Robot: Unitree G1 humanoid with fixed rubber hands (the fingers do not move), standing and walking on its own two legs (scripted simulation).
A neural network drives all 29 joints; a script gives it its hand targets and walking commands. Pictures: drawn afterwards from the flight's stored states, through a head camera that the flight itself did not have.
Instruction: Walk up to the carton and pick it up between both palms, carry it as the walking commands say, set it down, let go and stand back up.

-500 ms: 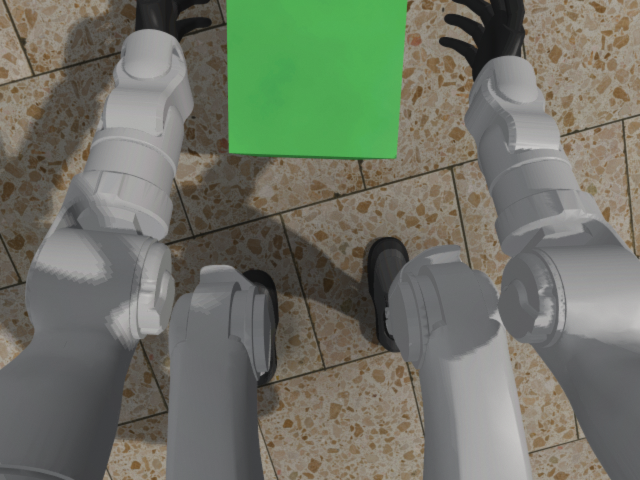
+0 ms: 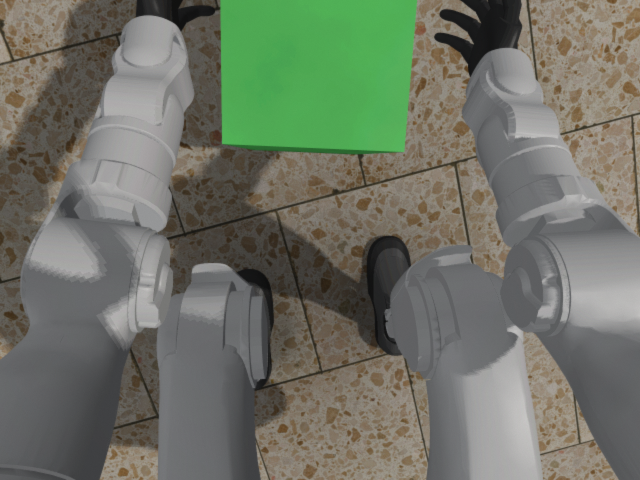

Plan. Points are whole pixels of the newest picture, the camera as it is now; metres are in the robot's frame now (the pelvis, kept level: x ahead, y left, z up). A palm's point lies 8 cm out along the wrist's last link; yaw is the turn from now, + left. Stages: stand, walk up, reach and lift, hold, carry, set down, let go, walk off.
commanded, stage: reach and lift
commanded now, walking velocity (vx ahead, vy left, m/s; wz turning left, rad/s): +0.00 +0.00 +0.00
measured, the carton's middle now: (312, 42) +0.54 -0.01 -0.25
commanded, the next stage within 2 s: none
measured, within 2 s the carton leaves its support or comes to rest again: leaves its support in 0.72 s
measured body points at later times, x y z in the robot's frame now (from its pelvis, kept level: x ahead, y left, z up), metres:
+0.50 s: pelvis +0.00 +0.00 +0.00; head +0.36 +0.02 +0.26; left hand +0.56 +0.12 -0.18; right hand +0.53 -0.14 -0.18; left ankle +0.10 +0.11 -0.35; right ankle +0.14 -0.13 -0.35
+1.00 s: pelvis +0.00 -0.01 -0.01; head +0.35 +0.02 +0.28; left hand +0.54 +0.10 -0.18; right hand +0.53 -0.15 -0.16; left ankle +0.10 +0.11 -0.35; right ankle +0.14 -0.13 -0.35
